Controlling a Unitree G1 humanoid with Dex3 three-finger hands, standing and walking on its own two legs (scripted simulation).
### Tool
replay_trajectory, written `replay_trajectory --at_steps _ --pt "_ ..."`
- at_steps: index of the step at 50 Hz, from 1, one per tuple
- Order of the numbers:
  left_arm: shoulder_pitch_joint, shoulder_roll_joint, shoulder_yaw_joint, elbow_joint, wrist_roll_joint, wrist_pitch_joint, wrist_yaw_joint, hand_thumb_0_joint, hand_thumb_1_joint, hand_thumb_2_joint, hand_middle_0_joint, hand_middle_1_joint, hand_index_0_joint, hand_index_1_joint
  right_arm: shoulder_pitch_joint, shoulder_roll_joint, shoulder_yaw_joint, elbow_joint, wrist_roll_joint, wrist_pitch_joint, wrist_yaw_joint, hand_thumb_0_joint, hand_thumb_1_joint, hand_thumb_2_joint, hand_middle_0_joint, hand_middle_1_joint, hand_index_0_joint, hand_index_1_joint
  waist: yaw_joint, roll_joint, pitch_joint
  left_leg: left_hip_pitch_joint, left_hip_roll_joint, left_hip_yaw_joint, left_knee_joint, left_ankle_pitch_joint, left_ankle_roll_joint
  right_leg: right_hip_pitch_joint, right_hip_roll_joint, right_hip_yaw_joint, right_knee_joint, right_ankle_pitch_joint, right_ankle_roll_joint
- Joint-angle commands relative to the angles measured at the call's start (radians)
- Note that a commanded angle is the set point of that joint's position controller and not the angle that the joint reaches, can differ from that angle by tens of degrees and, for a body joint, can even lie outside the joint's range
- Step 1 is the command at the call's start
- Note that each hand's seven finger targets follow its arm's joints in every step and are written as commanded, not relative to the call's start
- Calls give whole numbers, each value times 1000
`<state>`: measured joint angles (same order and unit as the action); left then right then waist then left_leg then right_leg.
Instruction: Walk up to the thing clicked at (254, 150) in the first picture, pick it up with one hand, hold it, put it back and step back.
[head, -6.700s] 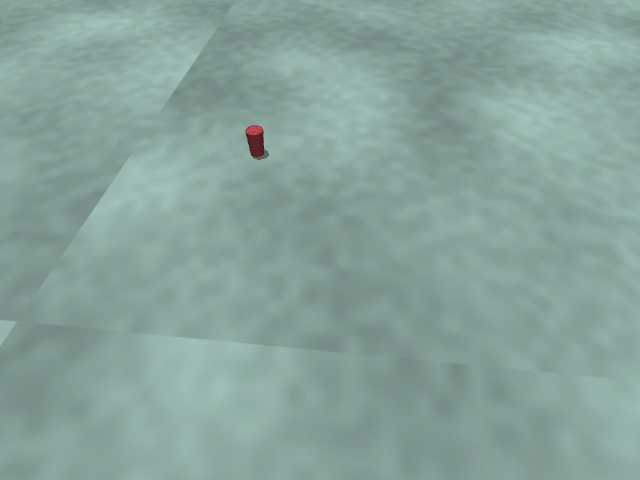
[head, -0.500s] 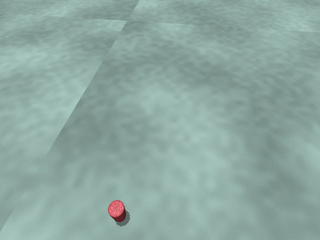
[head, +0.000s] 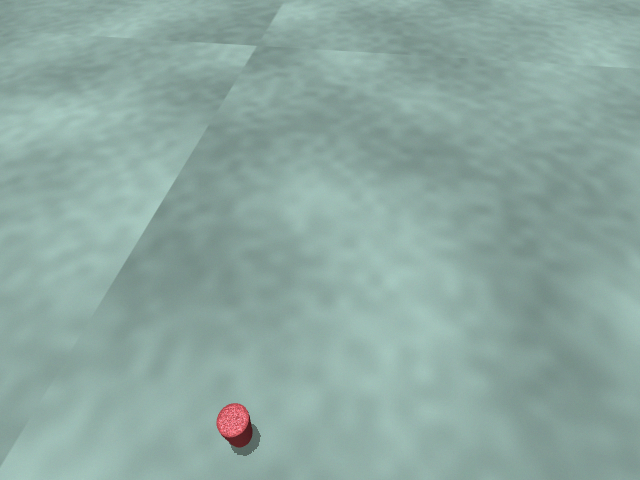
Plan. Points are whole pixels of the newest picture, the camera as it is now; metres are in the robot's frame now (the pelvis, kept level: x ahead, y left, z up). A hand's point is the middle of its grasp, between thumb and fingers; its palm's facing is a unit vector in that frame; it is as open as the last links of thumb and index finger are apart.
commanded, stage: stand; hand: left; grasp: from the side
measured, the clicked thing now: (237, 427) +0.39 +0.25 -0.71
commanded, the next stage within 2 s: go down in 0.98 s
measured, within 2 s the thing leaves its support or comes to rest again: neither
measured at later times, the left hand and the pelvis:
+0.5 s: hand out of the picture +0.08 +0.25 -0.16, palm faces -0.02 -0.94 -0.35, open 7.4 cm; pelvis +0.00 +0.00 +0.00, yaw +0 degrees
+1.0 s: hand out of the picture +0.08 +0.26 -0.16, palm faces -0.03 -0.94 -0.35, open 7.4 cm; pelvis +0.00 +0.00 +0.00, yaw +0 degrees
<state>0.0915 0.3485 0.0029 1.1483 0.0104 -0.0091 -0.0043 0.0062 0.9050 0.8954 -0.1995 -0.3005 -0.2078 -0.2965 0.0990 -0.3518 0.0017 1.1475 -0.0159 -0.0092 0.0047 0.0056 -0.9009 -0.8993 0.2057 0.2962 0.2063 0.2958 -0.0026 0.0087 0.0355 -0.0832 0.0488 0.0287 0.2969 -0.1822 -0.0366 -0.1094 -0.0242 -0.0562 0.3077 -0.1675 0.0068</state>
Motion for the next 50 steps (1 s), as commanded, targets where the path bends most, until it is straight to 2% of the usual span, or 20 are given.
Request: replay_trajectory --at_steps 1,12,25,41,50 --pt "-45 220 40 -59 -3 -22 12 0 900 900 -200 -300 -200 -301 -40 -204 -35 -58 4 -19 -10 0 -900 -900 200 300 200 300 1 -2 -45 -28 97 -74 -55 85 41 8 -120 102 -58 89 -17" --pt "-32 220 37 -62 -2 -26 12 0 900 900 -200 -300 -200 -301 -36 -210 -38 -60 5 -22 -10 0 -900 -900 200 300 200 300 3 -9 -81 11 106 -78 -36 176 43 23 -125 102 -41 175 -22" --pt "-36 223 38 -66 -2 -24 14 0 900 900 -200 -300 -200 -301 -24 -205 -36 -65 3 -19 -12 0 -900 -900 200 300 200 300 -2 -4 -68 -6 103 -74 -44 140 44 26 -128 105 -44 159 -25" --pt "-26 218 37 -63 -4 -21 10 0 900 900 -200 -300 -200 -301 -24 -209 -34 -65 2 -22 -11 0 -900 -900 200 300 200 300 4 5 -54 -13 102 -72 -55 126 43 25 -127 108 -43 145 -23" --pt "-24 219 38 -66 -2 -22 13 0 900 900 -200 -300 -200 -301 -25 -211 -39 -68 4 -21 -13 0 -900 -900 200 300 200 300 3 -11 -74 5 102 -73 -45 164 43 32 -124 101 -38 172 -25"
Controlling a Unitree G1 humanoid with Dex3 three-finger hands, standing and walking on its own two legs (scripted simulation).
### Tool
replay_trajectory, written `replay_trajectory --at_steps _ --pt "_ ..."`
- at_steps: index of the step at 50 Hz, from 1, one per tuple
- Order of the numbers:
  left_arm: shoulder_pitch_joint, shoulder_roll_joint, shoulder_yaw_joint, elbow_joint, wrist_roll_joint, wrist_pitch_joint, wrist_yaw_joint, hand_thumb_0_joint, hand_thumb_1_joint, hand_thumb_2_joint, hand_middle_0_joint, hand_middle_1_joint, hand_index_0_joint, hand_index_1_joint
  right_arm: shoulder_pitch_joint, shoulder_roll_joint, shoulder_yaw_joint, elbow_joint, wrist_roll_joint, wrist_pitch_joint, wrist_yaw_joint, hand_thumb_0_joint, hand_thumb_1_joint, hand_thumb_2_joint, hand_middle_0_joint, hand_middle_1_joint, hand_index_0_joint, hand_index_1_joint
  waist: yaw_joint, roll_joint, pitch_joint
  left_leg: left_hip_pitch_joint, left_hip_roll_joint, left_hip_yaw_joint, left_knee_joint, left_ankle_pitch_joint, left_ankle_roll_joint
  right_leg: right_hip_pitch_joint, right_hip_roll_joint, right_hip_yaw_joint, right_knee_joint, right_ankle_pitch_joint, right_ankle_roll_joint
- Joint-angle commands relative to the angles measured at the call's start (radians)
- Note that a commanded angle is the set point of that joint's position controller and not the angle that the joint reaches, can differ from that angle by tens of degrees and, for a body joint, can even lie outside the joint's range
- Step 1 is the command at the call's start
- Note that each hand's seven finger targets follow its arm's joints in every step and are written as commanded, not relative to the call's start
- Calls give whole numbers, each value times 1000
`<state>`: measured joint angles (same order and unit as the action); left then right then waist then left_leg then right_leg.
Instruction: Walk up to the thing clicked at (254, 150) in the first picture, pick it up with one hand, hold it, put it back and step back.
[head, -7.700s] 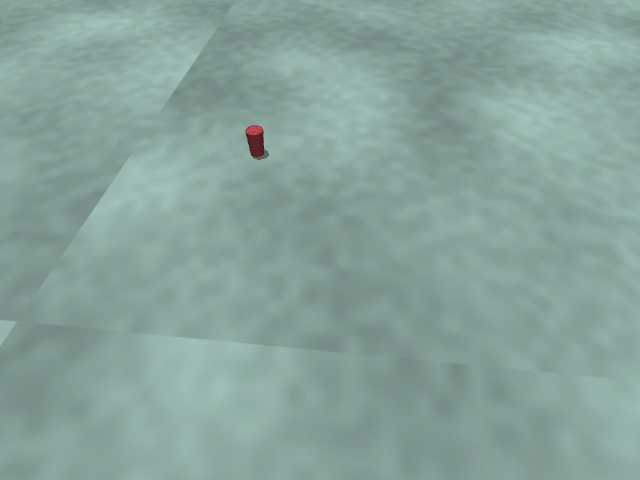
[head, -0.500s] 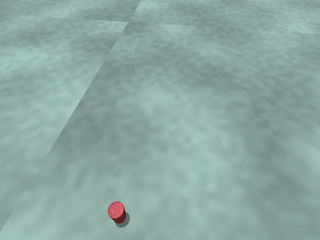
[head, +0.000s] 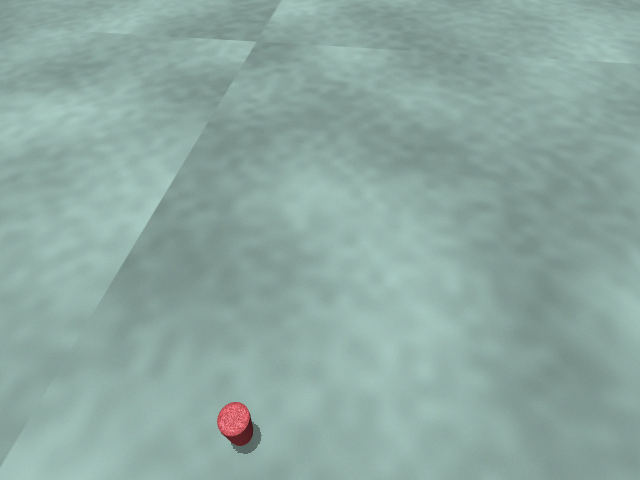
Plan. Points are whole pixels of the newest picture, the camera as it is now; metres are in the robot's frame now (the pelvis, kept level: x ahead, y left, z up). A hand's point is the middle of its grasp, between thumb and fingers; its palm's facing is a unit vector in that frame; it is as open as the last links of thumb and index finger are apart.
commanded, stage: go down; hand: left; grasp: from the side
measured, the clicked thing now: (237, 426) +0.39 +0.25 -0.71
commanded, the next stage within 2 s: none
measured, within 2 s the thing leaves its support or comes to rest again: neither
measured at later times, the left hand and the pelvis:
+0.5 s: hand out of the picture +0.15 +0.28 -0.18, palm faces +0.06 -0.94 -0.34, open 14.7 cm; pelvis -0.01 +0.01 -0.04, yaw +0 degrees
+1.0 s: hand out of the picture +0.13 +0.30 -0.21, palm faces +0.11 -0.93 -0.34, open 17.4 cm; pelvis -0.01 +0.02 -0.09, yaw +1 degrees
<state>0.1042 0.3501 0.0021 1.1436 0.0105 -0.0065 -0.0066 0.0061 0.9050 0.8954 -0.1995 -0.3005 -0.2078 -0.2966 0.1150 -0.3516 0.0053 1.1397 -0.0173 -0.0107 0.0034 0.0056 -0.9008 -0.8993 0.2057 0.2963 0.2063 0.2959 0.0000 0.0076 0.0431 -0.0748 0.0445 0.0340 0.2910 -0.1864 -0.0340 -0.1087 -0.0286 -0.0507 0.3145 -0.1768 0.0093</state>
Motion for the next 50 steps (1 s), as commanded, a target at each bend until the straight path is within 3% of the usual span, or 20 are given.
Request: replay_trajectory --at_steps 1,4,5,6,7,10,12,14,18,24,27,29,30,31,32,35,38,40,42,50 --pt "-35 220 38 -59 -4 -25 15 0 900 900 -200 -300 -200 -301 -37 -208 -39 -58 7 -19 -11 0 -900 -900 200 300 200 300 1 -18 -66 -9 106 -79 -40 165 39 27 -120 97 -50 180 -26" --pt "-37 216 38 -60 -4 -25 16 0 820 820 -280 -220 -280 -221 -36 -212 -40 -58 6 -18 -11 0 -950 -915 207 298 203 298 1 -5 -70 -14 104 -77 -37 151 41 32 -123 100 -53 173 -25" --pt "-388 59 55 -411 -51 -114 31 0 740 740 -200 -140 -200 -141 -9 -43 -8 -342 73 -66 -33 0 -1017 -929 198 300 199 300 -116 1 24 -138 -47 33 35 17 47 -185 15 25 0 77 -13" --pt "-475 112 72 -346 -46 -100 36 0 660 660 -120 -60 -120 -61 51 -69 -9 -281 75 -64 -42 0 -1009 -929 198 300 199 300 -85 -9 -25 -136 -50 27 52 0 51 -138 12 17 10 44 -11" --pt "-242 205 130 -137 -20 -55 39 0 580 580 -40 -39 -40 -26 83 -109 -31 -283 80 -51 -52 0 -1001 -927 198 300 199 300 -55 -37 3 -163 -48 26 60 1 49 -137 22 4 17 17 -17" --pt "-311 287 208 -147 38 -54 4 0 340 340 -15 -37 -24 -27 108 -96 -70 -358 49 -56 -53 0 -1012 -929 199 300 199 300 -21 -65 -197 -217 -54 15 179 67 54 -120 5 16 130 96 -13" --pt "-89 242 237 -84 68 -21 -12 0 194 187 -30 -64 -43 -50 152 -86 -84 -385 37 -59 -45 0 -986 -920 199 300 200 300 20 6 -249 -270 -67 15 231 119 42 -123 2 19 197 137 -23" --pt "-83 246 263 -149 69 -8 -14 0 96 152 -37 -60 -50 -46 149 -83 -90 -434 38 -63 -42 0 -982 -918 199 300 200 300 31 31 -279 -281 -67 9 254 141 35 -134 13 16 219 143 -28" --pt "-67 219 270 -226 65 42 -26 0 -130 123 -44 -71 -52 -63 116 -68 -91 -509 45 -66 -33 0 -940 -908 199 300 199 300 6 13 -239 -367 -61 1 315 93 37 -226 19 8 265 81 -28" --pt "-44 199 291 -436 52 47 -44 0 -437 143 -66 -175 -73 -169 136 -60 -101 -580 39 -96 -32 0 -912 -899 199 300 200 300 -12 44 -314 -441 -38 -22 445 36 32 -372 25 1 416 8 -31" --pt "-61 199 287 -595 44 57 -44 0 -516 54 -68 -93 -71 -92 133 -57 -102 -614 39 -114 -40 0 -894 -896 199 300 200 300 -25 47 -361 -470 -36 -26 498 36 35 -416 20 7 461 19 -26" --pt "1 177 279 -614 39 82 -44 0 -581 58 -91 -137 -96 -132 133 -61 -101 -625 41 -125 -48 0 -900 -895 200 300 200 300 -35 52 -336 -492 -25 -41 513 27 31 -472 27 -2 492 -3 -28" --pt "79 185 306 -556 40 99 -40 0 -592 44 -90 -117 -93 -114 133 -58 -96 -622 40 -129 -49 0 -893 -893 200 300 200 300 -25 45 -330 -510 -21 -47 519 22 28 -477 27 -6 507 -20 -30" --pt "9 217 311 -723 36 96 -40 0 -597 56 -89 -131 -94 -127 135 -65 -104 -634 39 -134 -51 0 -904 -896 200 300 200 300 -16 89 -381 -497 -17 -53 531 51 23 -486 27 -7 527 -5 -32" --pt "80 200 308 -657 39 113 -41 0 -611 28 -90 -102 -93 -100 138 -61 -100 -624 37 -136 -53 0 -878 -890 200 300 200 300 -23 84 -359 -503 -15 -58 537 37 21 -504 28 -9 537 -26 -30" --pt "137 190 309 -704 34 150 -37 0 -611 17 -94 -95 -98 -91 128 -49 -91 -652 37 -150 -64 0 -874 -888 200 300 200 300 -32 45 -330 -565 -26 -46 576 -19 34 -519 23 -3 539 -45 -23" --pt "147 190 312 -825 27 176 -34 0 -600 5 -92 -73 -97 -69 124 -41 -87 -675 35 -162 -75 0 -879 -889 200 300 200 300 -26 86 -377 -554 -24 -42 603 7 31 -528 22 -2 566 -24 -24" --pt "174 191 319 -811 21 196 -37 0 -589 1 -92 -67 -96 -63 122 -45 -84 -671 32 -171 -78 0 -878 -889 200 300 200 300 -38 74 -352 -589 -20 -55 620 23 29 -550 23 -10 590 -25 -24" --pt "180 191 329 -848 20 198 -35 0 -589 0 -95 -52 -96 -51 124 -39 -85 -679 28 -179 -82 0 -890 -892 200 300 200 300 -33 81 -380 -590 -19 -58 646 61 28 -558 23 -11 613 2 -25" --pt "252 185 359 -869 -8 180 -65 0 -586 0 -95 -54 -96 -54 105 -34 -81 -702 21 -207 -81 0 -919 -901 199 300 199 300 -32 94 -384 -676 -17 -71 701 4 29 -652 26 -13 688 -61 -30"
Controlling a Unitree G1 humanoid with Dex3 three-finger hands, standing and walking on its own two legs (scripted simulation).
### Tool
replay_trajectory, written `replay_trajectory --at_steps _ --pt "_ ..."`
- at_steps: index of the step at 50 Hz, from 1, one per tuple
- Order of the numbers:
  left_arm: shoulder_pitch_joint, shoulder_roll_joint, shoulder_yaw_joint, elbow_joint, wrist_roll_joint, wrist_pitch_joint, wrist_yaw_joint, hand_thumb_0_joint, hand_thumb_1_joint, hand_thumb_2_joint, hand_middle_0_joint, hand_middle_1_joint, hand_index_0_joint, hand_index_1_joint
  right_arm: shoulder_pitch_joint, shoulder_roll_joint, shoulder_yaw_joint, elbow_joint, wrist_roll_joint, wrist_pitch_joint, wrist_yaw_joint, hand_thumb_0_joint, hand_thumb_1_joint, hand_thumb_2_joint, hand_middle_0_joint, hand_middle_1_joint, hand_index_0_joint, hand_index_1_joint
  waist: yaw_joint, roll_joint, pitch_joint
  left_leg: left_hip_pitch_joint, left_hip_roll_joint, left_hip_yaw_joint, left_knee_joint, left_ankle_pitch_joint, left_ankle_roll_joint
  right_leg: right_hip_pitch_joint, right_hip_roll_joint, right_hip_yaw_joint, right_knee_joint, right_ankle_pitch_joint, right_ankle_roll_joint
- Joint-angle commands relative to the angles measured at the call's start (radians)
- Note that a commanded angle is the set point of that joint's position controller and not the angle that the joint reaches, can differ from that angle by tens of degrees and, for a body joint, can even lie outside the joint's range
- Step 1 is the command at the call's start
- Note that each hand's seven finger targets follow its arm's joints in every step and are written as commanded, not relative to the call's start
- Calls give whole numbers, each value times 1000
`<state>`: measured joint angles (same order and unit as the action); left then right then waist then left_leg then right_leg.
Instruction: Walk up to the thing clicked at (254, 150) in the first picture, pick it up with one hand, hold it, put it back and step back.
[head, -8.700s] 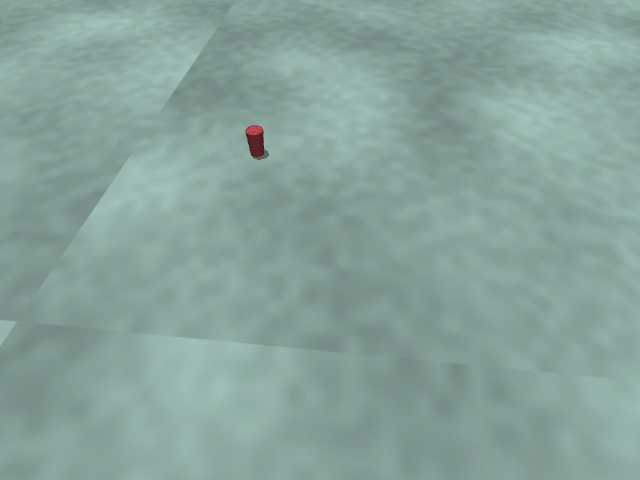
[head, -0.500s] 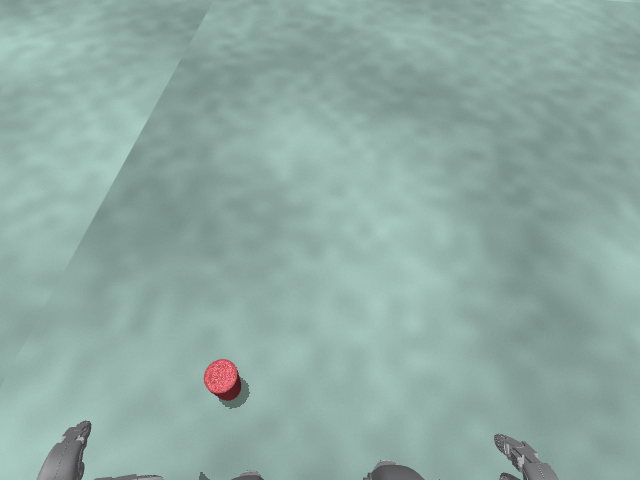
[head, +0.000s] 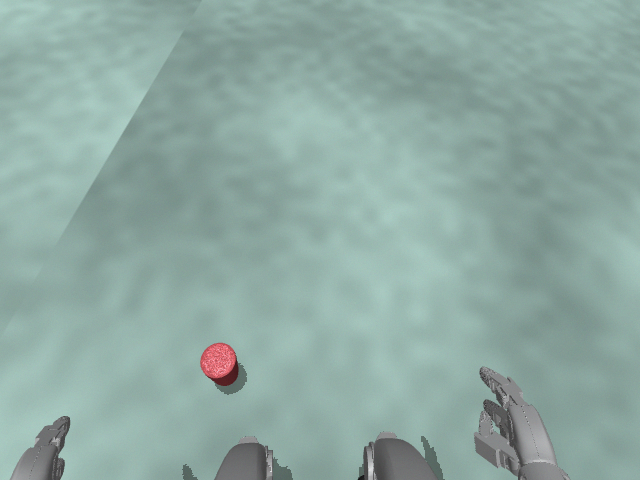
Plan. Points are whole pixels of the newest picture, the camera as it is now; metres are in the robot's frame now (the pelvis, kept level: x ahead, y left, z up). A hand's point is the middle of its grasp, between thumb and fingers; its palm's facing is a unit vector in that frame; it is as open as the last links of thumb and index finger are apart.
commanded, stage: go down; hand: left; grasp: from the side
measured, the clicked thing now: (222, 366) +0.40 +0.22 -0.62
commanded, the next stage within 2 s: none
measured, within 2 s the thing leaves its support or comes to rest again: neither
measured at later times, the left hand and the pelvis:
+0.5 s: hand (88, 421) +0.23 +0.34 -0.20, palm faces +0.18 -0.95 -0.24, open 17.3 cm; pelvis -0.05 +0.00 -0.13, yaw -1 degrees
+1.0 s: hand (83, 396) +0.27 +0.39 -0.27, palm faces +0.21 -0.96 -0.16, open 17.1 cm; pelvis -0.08 +0.00 -0.24, yaw -3 degrees
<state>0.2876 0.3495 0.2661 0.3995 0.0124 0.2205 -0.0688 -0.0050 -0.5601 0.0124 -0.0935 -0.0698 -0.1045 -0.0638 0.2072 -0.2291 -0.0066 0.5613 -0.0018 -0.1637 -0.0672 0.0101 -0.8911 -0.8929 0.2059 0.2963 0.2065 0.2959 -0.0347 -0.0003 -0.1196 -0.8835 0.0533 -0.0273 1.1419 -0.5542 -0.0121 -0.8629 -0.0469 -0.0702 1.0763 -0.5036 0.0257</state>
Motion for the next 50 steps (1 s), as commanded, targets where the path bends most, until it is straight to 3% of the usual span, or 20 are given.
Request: replay_trajectory --at_steps 1,2,4,6,8,11,14,17,18,21,23,26,27,28,31,37,38,44,47,50 --pt "55 203 112 -156 -17 -58 -8 0 -582 6 -93 -56 -94 -56 16 -161 -71 -125 4 -56 -9 0 -916 -900 200 300 199 300 10 115 -229 127 -26 -10 -142 366 6 89 43 8 -63 257 -46" --pt "24 206 108 -199 -20 -73 -13 0 -595 3 -93 -55 -93 -55 11 -159 -72 -130 3 -61 -9 0 -913 -899 200 300 199 300 8 122 -238 114 -28 -12 -127 358 7 75 43 7 -52 256 -46" --pt "78 207 129 -147 -31 -83 -19 0 -568 4 -93 -52 -94 -52 8 -157 -69 -130 4 -63 -7 0 -931 -904 199 300 199 300 16 84 -231 71 -33 -6 -103 336 13 72 40 11 -42 248 -45" --pt "-26 233 147 -169 -38 -118 -29 0 -537 4 -91 -41 -91 -41 7 -161 -71 -131 3 -69 -6 0 -948 -908 199 300 199 300 0 88 -247 36 -34 0 -61 323 17 33 38 22 -13 250 -44" --pt "-63 252 178 -66 -47 -158 -45 0 -549 10 -91 -51 -92 -50 1 -171 -70 -117 2 -75 -6 0 -945 -907 199 300 199 300 -9 65 -219 -46 -35 2 -8 273 23 -27 35 29 30 217 -42" --pt "-161 291 223 -3 -73 -263 -88 0 -592 0 -93 -45 -94 -45 -3 -185 -70 -104 1 -90 0 0 -955 -910 199 300 199 300 0 82 -285 -113 -35 -5 69 265 22 -135 31 35 135 192 -48" --pt "-262 350 271 66 -107 -376 -153 0 -578 41 -86 -113 -91 -107 -11 -210 -71 -92 5 -103 1 0 -943 -906 199 300 199 300 11 86 -320 -204 -37 -16 127 147 23 -242 27 44 210 96 -49" --pt "-325 406 306 110 -126 -462 -219 0 -518 63 -69 -108 -71 -104 -5 -218 -63 -77 2 -102 -2 0 -932 -905 199 300 199 300 27 124 -416 -254 -40 -13 204 154 20 -284 19 63 278 98 -51" --pt "-340 396 303 148 -132 -478 -237 0 -550 57 -73 -108 -74 -105 -6 -230 -64 -73 2 -99 -2 0 -928 -904 199 300 199 300 25 128 -443 -249 -38 -24 217 170 17 -317 22 53 309 108 -54" --pt "-398 504 388 206 -139 -523 -274 0 -546 71 -68 -105 -63 -107 -2 -256 -69 -57 0 -85 0 0 -913 -902 199 300 199 300 58 138 -503 -284 -37 -38 258 152 16 -375 24 45 363 82 -58" --pt "-392 504 411 264 -148 -539 -296 0 -524 85 -65 -113 -59 -115 -4 -254 -63 -46 -2 -74 2 0 -907 -901 199 300 199 300 65 116 -516 -335 -41 -28 293 164 20 -372 22 52 379 89 -58" --pt "-483 557 449 287 -159 -572 -335 0 -513 86 -65 -114 -61 -114 -8 -274 -64 -27 -5 -65 8 0 -904 -900 199 300 199 300 57 143 -540 -366 -39 -41 342 167 21 -461 26 35 450 88 -63" --pt "-476 593 486 304 -162 -584 -345 0 -506 92 -64 -121 -61 -121 -13 -276 -58 -25 -5 -62 10 0 -902 -900 199 300 199 300 71 142 -561 -372 -39 -43 356 182 22 -475 26 31 471 95 -64" --pt "-514 584 475 310 -168 -597 -357 0 -496 95 -63 -121 -60 -119 -19 -272 -54 -19 -7 -60 10 0 -903 -900 199 300 199 300 54 131 -559 -404 -40 -36 385 172 25 -487 27 32 482 88 -62" --pt "-608 616 498 337 -183 -633 -391 0 -470 93 -59 -123 -59 -119 -18 -281 -54 -9 -13 -58 5 0 -904 -901 199 300 199 300 32 123 -558 -485 -42 -26 439 111 31 -527 27 44 504 40 -60" --pt "-734 704 534 374 -196 -669 -454 0 -456 77 -56 -106 -56 -101 -14 -299 -43 14 -19 -58 5 0 -902 -901 200 300 200 300 30 117 -580 -584 -39 -19 516 13 33 -583 26 53 555 -36 -54" --pt "-723 730 558 402 -195 -668 -459 0 -476 71 -59 -106 -59 -102 -8 -303 -39 16 -19 -58 4 0 -907 -902 200 300 200 300 37 116 -590 -597 -39 -22 519 6 32 -590 28 44 572 -42 -55" --pt "-745 776 586 405 -209 -664 -500 0 -473 56 -57 -86 -57 -82 -1 -323 -23 41 -19 -49 3 0 -912 -904 199 300 200 300 47 193 -638 -563 -35 -36 567 95 24 -669 29 12 668 26 -65" --pt "-762 800 607 421 -213 -658 -505 0 -486 47 -58 -76 -57 -73 -6 -323 -20 43 -19 -48 4 0 -916 -905 199 299 199 299 45 177 -597 -622 -33 -38 583 45 26 -698 31 6 688 -5 -62" --pt "-787 800 605 427 -216 -656 -524 0 -473 53 -51 -72 -49 -70 -6 -336 -19 52 -22 -47 5 0 -918 -906 199 299 200 299 36 210 -599 -608 -29 -52 603 70 23 -756 30 -5 732 12 -67"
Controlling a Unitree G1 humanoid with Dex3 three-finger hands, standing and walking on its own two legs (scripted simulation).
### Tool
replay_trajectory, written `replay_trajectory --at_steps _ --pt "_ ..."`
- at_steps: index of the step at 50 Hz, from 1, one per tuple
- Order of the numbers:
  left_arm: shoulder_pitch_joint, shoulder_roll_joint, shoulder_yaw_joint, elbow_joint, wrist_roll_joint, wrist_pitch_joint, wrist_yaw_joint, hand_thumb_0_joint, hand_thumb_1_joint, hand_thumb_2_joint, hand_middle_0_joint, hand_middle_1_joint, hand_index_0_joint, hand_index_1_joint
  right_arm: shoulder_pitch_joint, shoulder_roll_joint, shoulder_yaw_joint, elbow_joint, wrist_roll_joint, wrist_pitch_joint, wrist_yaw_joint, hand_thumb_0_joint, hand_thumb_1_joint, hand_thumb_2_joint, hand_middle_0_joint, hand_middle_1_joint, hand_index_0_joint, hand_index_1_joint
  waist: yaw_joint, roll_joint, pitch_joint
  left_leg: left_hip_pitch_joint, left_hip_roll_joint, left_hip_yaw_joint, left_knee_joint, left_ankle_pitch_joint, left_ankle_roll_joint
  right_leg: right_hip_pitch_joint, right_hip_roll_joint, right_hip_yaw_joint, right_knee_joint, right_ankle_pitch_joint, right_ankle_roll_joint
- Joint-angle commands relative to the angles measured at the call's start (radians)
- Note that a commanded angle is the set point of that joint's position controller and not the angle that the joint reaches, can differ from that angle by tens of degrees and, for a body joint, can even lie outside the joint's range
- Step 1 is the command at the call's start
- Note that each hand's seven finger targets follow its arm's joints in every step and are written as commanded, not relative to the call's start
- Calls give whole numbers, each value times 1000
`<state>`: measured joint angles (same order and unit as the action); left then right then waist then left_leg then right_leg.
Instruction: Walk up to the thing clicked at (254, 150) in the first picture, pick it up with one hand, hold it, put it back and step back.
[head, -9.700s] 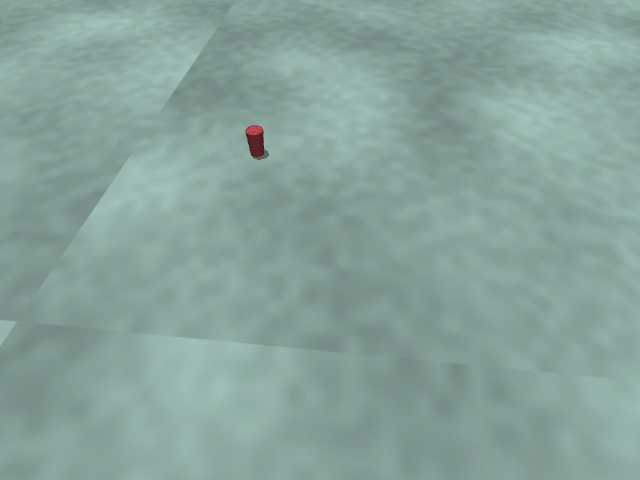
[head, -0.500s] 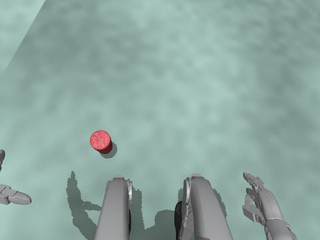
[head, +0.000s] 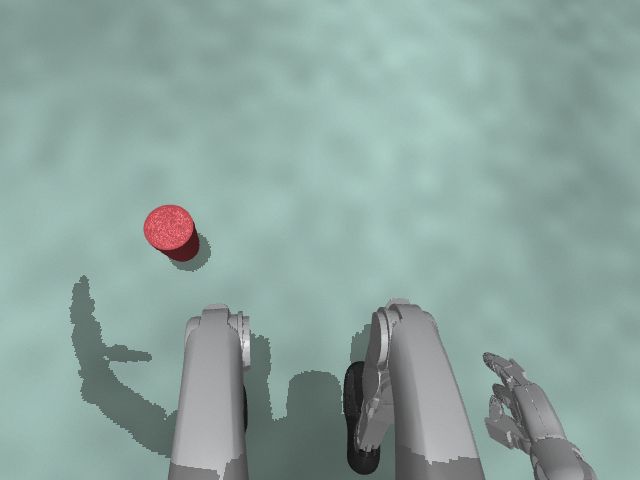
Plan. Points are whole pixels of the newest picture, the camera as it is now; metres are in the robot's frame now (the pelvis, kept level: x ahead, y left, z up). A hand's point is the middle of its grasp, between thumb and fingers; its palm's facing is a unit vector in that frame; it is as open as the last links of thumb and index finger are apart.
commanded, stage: go down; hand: left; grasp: from the side
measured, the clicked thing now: (176, 237) +0.47 +0.25 -0.39
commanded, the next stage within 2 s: approach in 1.08 s
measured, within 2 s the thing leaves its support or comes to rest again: neither
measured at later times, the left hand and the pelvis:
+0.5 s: hand out of the picture +0.35 +0.43 -0.06, palm faces +0.28 -0.95 -0.12, open 17.3 cm; pelvis -0.01 +0.00 -0.06, yaw -1 degrees
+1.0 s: hand out of the picture +0.36 +0.44 -0.07, palm faces +0.29 -0.95 -0.09, open 17.3 cm; pelvis -0.01 +0.01 -0.08, yaw -1 degrees
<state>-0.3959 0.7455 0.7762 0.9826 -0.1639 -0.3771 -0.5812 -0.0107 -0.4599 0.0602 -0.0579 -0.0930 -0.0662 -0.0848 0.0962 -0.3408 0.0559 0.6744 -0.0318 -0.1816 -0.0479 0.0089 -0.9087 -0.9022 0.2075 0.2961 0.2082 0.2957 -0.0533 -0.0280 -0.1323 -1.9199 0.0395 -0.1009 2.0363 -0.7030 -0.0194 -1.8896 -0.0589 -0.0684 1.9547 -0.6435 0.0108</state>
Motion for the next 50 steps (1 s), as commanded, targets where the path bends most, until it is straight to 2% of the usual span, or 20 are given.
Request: replay_trajectory --at_steps 1,4,6,9,13,15,16,18,21,23,24,26,28,31,33,34,39,46,47,50 --pt "-128 422 97 -167 -40 -59 -15 0 -484 46 -54 -68 -52 -66 108 -226 -79 -61 6 -30 -15 0 -918 -906 199 299 200 299 52 239 -579 411 -14 23 -280 209 31 269 41 -6 -141 146 -50" --pt "-171 446 105 -153 -46 -65 -21 0 -499 46 -52 -64 -49 -64 100 -228 -76 -64 7 -30 -11 0 -920 -907 199 300 199 300 46 206 -548 328 -16 31 -264 118 39 262 44 -7 -138 84 -46" --pt "-183 444 100 -144 -44 -68 -32 0 -491 51 -49 -68 -48 -66 95 -233 -75 -60 3 -33 -11 0 -918 -906 199 299 200 299 43 223 -542 342 -12 26 -256 97 39 227 44 -11 -121 75 -45" --pt "-207 482 119 -147 -44 -71 -42 0 -513 60 -46 -69 -42 -71 108 -242 -70 -57 1 -34 -9 0 -921 -908 199 300 199 300 47 254 -579 356 -13 20 -238 134 31 209 42 -16 -84 101 -49" --pt "-239 483 113 -129 -52 -71 -54 0 -491 67 -43 -68 -41 -69 106 -247 -66 -53 -1 -35 -7 0 -920 -908 199 300 200 300 34 236 -545 303 -15 27 -209 105 38 186 42 -18 -74 80 -46" --pt "-243 521 136 -138 -51 -72 -57 0 -493 61 -46 -64 -42 -66 113 -248 -64 -55 -2 -32 -6 0 -919 -907 199 300 199 300 40 236 -581 300 -18 33 -191 122 38 203 42 -17 -64 88 -45" --pt "-244 535 140 -142 -52 -72 -60 0 -497 62 -42 -63 -38 -65 106 -251 -59 -55 0 -32 -5 0 -921 -908 199 300 199 300 54 255 -573 308 -18 30 -194 112 37 181 41 -18 -55 82 -47" --pt "-245 516 133 -123 -57 -67 -67 0 -487 70 -41 -62 -36 -66 113 -254 -58 -53 -3 -33 -4 0 -923 -909 199 300 200 300 34 245 -583 306 -18 28 -173 150 35 181 41 -22 -36 111 -46" --pt "-241 549 160 -138 -56 -68 -73 0 -513 67 -44 -70 -39 -74 122 -258 -58 -48 -3 -30 -4 0 -927 -910 199 300 199 300 48 270 -614 327 -22 30 -157 194 31 171 37 -23 -18 134 -49" --pt "-222 529 153 -102 -57 -60 -76 0 -507 77 -42 -72 -36 -77 116 -256 -54 -49 -2 -28 -3 0 -929 -911 199 300 199 300 44 252 -578 304 -21 24 -156 171 33 147 39 -29 -11 120 -49" --pt "-257 530 152 -130 -61 -62 -78 0 -509 82 -42 -75 -35 -80 125 -259 -57 -44 -3 -27 -2 0 -923 -910 199 300 199 300 36 255 -595 308 -21 30 -145 181 33 154 38 -25 -14 129 -48" --pt "-263 559 169 -125 -64 -64 -78 0 -514 73 -43 -70 -36 -75 120 -260 -52 -46 -3 -27 -2 0 -928 -911 199 300 199 300 41 248 -590 285 -24 37 -128 175 38 163 39 -23 -10 124 -46" --pt "-266 559 164 -122 -57 -64 -81 0 -515 74 -43 -67 -35 -75 121 -262 -54 -43 -8 -26 0 0 -930 -911 199 300 199 300 39 258 -595 280 -25 41 -117 183 36 155 39 -22 -1 126 -47" --pt "-288 545 153 -112 -56 -63 -86 0 -505 87 -41 -73 -33 -81 125 -267 -55 -41 -7 -21 2 0 -924 -910 199 300 200 300 21 256 -560 263 -23 29 -120 147 37 123 38 -30 9 102 -46" --pt "-280 565 165 -106 -56 -64 -87 0 -497 79 -40 -68 -33 -73 120 -272 -54 -47 -5 -23 4 0 -920 -909 199 300 199 300 31 243 -546 248 -23 27 -124 110 40 114 39 -32 9 75 -44" --pt "-304 582 169 -131 -57 -66 -86 0 -486 76 -41 -64 -33 -71 124 -270 -52 -47 -8 -22 5 0 -924 -910 199 300 199 300 33 255 -576 256 -24 35 -113 134 38 137 39 -27 9 92 -44" --pt "-306 571 155 -100 -56 -65 -94 0 -514 75 -44 -70 -37 -76 116 -275 -51 -45 -7 -24 6 0 -924 -910 199 300 199 300 26 275 -544 247 -22 24 -112 99 37 82 38 -34 29 71 -47" --pt "-304 577 173 -85 -67 -69 -104 0 -511 76 -46 -65 -36 -73 126 -280 -45 -45 -8 -18 9 0 -925 -911 199 300 199 300 18 259 -552 245 -27 28 -82 143 37 89 36 -34 39 99 -44" --pt "-295 591 181 -85 -65 -71 -103 0 -514 72 -46 -62 -36 -71 121 -281 -42 -46 -6 -17 9 0 -927 -911 199 300 199 300 31 270 -543 251 -26 22 -89 146 35 71 36 -36 50 100 -47" --pt "-307 594 179 -81 -66 -74 -107 0 -502 80 -45 -64 -34 -74 118 -284 -40 -48 -10 -15 10 0 -924 -911 199 300 199 300 22 276 -553 259 -25 24 -73 160 35 74 35 -35 56 112 -46"
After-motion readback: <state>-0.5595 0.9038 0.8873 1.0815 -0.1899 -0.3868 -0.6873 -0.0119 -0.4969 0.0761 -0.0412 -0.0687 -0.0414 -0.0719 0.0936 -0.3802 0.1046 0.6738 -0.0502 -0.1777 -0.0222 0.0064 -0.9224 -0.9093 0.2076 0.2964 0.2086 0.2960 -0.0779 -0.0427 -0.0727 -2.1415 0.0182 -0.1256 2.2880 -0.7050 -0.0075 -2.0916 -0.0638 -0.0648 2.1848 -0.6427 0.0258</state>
